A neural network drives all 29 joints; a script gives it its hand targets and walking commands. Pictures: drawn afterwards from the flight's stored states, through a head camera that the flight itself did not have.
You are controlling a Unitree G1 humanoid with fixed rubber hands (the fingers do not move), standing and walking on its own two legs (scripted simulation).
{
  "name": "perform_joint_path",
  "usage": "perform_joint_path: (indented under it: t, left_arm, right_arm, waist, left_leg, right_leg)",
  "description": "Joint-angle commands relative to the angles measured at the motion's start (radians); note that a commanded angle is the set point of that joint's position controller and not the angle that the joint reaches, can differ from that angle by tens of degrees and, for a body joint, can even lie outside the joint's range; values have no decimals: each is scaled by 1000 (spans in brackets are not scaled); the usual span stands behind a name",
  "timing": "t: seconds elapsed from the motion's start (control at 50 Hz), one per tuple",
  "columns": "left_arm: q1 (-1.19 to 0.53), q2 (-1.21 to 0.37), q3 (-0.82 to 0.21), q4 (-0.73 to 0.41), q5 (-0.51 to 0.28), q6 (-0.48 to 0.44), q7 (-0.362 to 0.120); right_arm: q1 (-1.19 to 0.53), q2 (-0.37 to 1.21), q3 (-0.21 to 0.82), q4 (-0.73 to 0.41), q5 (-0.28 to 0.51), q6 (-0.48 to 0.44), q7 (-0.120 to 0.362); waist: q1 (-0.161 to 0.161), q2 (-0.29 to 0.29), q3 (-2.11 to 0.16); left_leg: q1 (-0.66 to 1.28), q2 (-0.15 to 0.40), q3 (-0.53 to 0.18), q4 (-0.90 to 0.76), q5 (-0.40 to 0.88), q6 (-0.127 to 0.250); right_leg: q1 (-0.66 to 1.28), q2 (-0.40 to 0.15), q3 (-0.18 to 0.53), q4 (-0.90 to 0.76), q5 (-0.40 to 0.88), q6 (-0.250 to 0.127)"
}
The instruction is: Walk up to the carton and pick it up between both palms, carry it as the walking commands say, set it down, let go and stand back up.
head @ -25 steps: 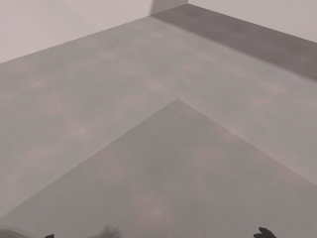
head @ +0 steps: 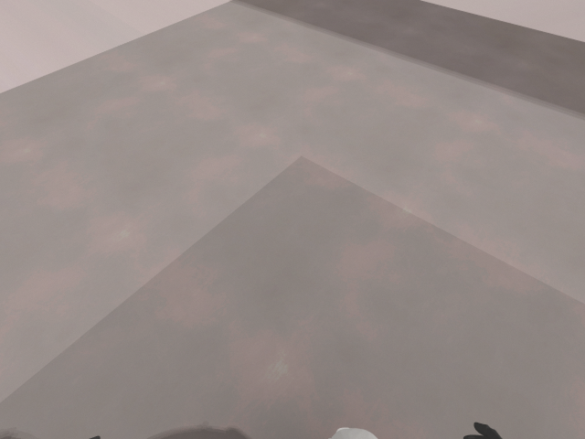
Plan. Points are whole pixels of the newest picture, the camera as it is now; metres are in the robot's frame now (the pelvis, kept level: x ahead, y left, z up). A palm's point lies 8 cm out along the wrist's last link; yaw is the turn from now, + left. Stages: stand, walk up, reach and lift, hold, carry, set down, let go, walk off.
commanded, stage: walk up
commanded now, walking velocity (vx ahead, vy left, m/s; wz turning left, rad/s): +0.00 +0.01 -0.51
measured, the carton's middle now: out of the picture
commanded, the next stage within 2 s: none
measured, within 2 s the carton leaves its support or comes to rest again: neither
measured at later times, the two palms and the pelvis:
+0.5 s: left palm out of the picture +0.10 +0.24 -0.10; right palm out of the picture +0.02 -0.31 -0.09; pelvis -0.03 -0.02 +0.01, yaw -17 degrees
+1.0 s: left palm (189, 436) +0.16 +0.14 -0.08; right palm out of the picture -0.21 -0.27 -0.14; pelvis -0.09 -0.02 +0.00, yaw -34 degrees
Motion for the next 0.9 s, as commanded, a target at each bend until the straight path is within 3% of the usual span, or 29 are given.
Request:
perform_joint_path:
  t: [0.0, 0.02, 0.04, 0.06, 0.08, 0.1, 0.12, 0.16, 0.18, 0.2, 0.26, 0.3, 0.36, 0.38, 0.4, 0.46, 0.5, 0.52, 0.54, 0.56, 0.6, 0.62, 0.64, 0.68, 0.74, 0.8, 0.84, 0.86, 0.88]
  left_arm:
    - [26, 91, 31, -99, -11, 9, -16]
    - [29, 80, 25, -91, -8, -1, -12]
    - [40, 43, 12, -78, 0, -1, -14]
    - [82, 52, 11, -63, -5, -11, -6]
    - [121, 161, 36, -52, -1, -16, -2]
    - [119, 247, 59, -85, 7, -36, 4]
    - [171, 238, 60, -71, 4, -29, 6]
    - [100, 187, 47, -82, 9, -29, 20]
    - [77, 151, 37, -90, 17, -26, 23]
    - [69, 155, 37, -81, 12, -21, 22]
    - [56, 129, 39, -94, 20, -31, 13]
    - [91, 139, 47, -89, 22, -30, 22]
    - [102, 135, 51, -84, 24, -25, 11]
    - [98, 112, 44, -86, 18, -18, 14]
    - [72, 113, 50, -92, 19, -22, 9]
    - [30, 126, 49, -114, 17, -8, 17]
    - [-5, 94, 42, -122, 17, -6, 10]
    - [47, 62, 29, -138, 13, -11, 15]
    - [24, -14, 11, -175, 15, -20, 8]
    - [41, 33, 37, -177, 27, -17, 13]
    - [23, 59, 63, -148, 19, -5, 1]
    - [59, 55, 58, -156, 20, 2, -20]
    - [81, 56, 55, -142, 14, 3, -21]
    - [68, 37, 50, -142, 10, 4, -20]
    - [-10, 11, 37, -193, 9, 13, -27]
    - [-62, 13, 31, -211, -6, 15, -20]
    - [59, 3, 22, -160, 2, 11, -14]
    - [87, 18, 30, -141, 6, 4, -13]
    - [84, 44, 43, -159, 0, -5, -12]
  right_arm:
    - [-83, -167, -51, -82, -8, 9, 0]
    - [-91, -165, -53, -86, -8, 7, 1]
    - [-58, -145, -56, -73, -14, 4, 9]
    - [-37, -120, -49, -83, -6, 2, 14]
    - [-32, -83, -43, -105, 4, 1, 16]
    - [-13, -35, -35, -150, 10, 6, 9]
    - [-29, -28, -19, -132, 15, 8, 5]
    - [-92, -56, -24, -117, 8, 3, 2]
    - [-61, -60, -31, -106, 1, 4, 4]
    - [-56, -66, -31, -90, 1, 14, 10]
    - [-39, -44, -34, -89, -3, 8, 6]
    - [-14, -33, -29, -110, 6, 0, 3]
    - [-55, -15, -25, -128, 9, 4, 4]
    - [-72, -5, -26, -127, 6, 10, 6]
    - [-43, 8, -23, -134, 6, 8, 2]
    - [14, 1, -12, -130, 10, -4, 0]
    - [122, -9, -20, -91, 4, -13, -10]
    - [163, -95, -31, -111, 4, -32, -22]
    - [135, -184, -55, -92, -18, -28, -27]
    - [84, -196, -45, -159, -6, -14, -19]
    - [23, -110, -36, -163, -9, -19, -21]
    - [-40, -93, -30, -201, -11, -21, -19]
    - [-51, -87, -32, -207, -15, -25, -18]
    - [6, -63, -36, -200, -16, -28, -16]
    - [79, -87, -57, -167, -25, -17, -8]
    - [186, -112, -87, -156, -32, -5, -4]
    - [144, -130, -99, -161, -26, -10, -4]
    - [152, -116, -96, -161, -25, -9, -4]
    - [153, -103, -94, -182, -16, -11, 1]
  waist:
    - [33, 87, -75]
    - [40, 82, -66]
    - [48, 172, -65]
    - [47, 92, -132]
    - [65, -203, -110]
    - [49, -288, -127]
    - [71, -330, -177]
    - [56, -237, -92]
    - [38, -120, -75]
    - [34, -162, -75]
    - [25, -47, -154]
    - [41, -137, -139]
    - [53, -153, -106]
    - [44, -165, -84]
    - [34, -179, -69]
    - [7, -214, -120]
    - [-63, -150, -71]
    - [-82, 20, -111]
    - [-94, 373, -126]
    - [-51, 290, -127]
    - [-9, 109, -64]
    - [9, 165, -55]
    - [15, 116, -102]
    - [-6, 150, -95]
    - [-30, 235, -70]
    - [-57, 147, -80]
    - [-25, 229, -155]
    - [-14, 234, -160]
    - [10, 198, -123]
  left_leg:
    - [-96, 331, -138, -208, 276, 123]
    - [-57, 296, -62, -157, 271, 91]
    - [-71, 233, 8, -112, 197, 46]
    - [-31, 176, 56, 57, 203, 28]
    - [-272, 53, 58, 301, -209, -9]
    - [-418, -13, -18, 448, -356, -30]
    - [-363, 27, -78, 485, -355, -44]
    - [-355, 39, -109, 486, -242, -56]
    - [-352, 39, -84, 481, -189, -77]
    - [-341, 30, -86, 472, -157, -76]
    - [-258, 0, -92, 375, -121, -65]
    - [-268, -9, -77, 293, -149, -59]
    - [-258, -38, -62, 212, -126, -65]
    - [-226, -43, -68, 222, -150, -58]
    - [-238, -47, -43, 179, -123, -72]
    - [-25, -86, -37, -14, -99, -36]
    - [148, -72, -41, -202, 22, -30]
    - [243, 99, -201, -339, -28, -3]
    - [207, 353, -443, -460, -140, 69]
    - [109, 447, -449, -494, -210, 115]
    - [-79, 336, -316, -465, -175, 119]
    - [-68, 285, -201, -427, -105, 106]
    - [-68, 268, -163, -393, -56, 106]
    - [0, 248, -82, -371, 17, 81]
    - [2, 253, -70, -369, -22, 86]
    - [-4, 292, -87, -350, -1, 96]
    - [14, 291, -43, -282, 8, 87]
    - [-15, 278, -21, -278, -37, 73]
    - [-114, 283, -27, -213, -2, 50]
  right_leg:
    - [78, -61, 21, 76, -113, -3]
    - [91, -42, -17, -97, -38, -13]
    - [150, -20, -96, -275, 79, 5]
    - [234, -43, -26, -432, 167, -23]
    - [343, -210, 296, -518, 447, -87]
    - [345, -355, 530, -544, 608, -152]
    - [321, -365, 519, -564, 649, -227]
    - [247, -283, 478, -591, 406, -234]
    - [189, -243, 403, -589, 332, -207]
    - [202, -219, 392, -604, 291, -184]
    - [205, -192, 351, -597, 242, -194]
    - [252, -191, 364, -584, 323, -184]
    - [235, -194, 402, -619, 306, -220]
    - [173, -183, 441, -651, 216, -200]
    - [164, -195, 426, -633, 307, -225]
    - [83, -107, 420, -606, 242, -167]
    - [-69, -72, 359, -566, 58, -135]
    - [-124, -10, 298, -418, -3, -104]
    - [-215, 112, 77, -138, -118, -24]
    - [-215, 76, 13, 117, -125, 21]
    - [-137, 36, 23, 291, 24, 33]
    - [-154, 39, 22, 315, 68, 27]
    - [-113, 32, 10, 295, 71, 37]
    - [-120, 33, -9, 249, 86, 46]
    - [-93, 17, -70, 43, 51, 52]
    - [10, 12, -100, -142, -37, 42]
    - [119, 16, -112, -291, 34, 40]
    - [170, 31, -144, -333, 81, 37]
    - [248, -13, -69, -410, 76, 2]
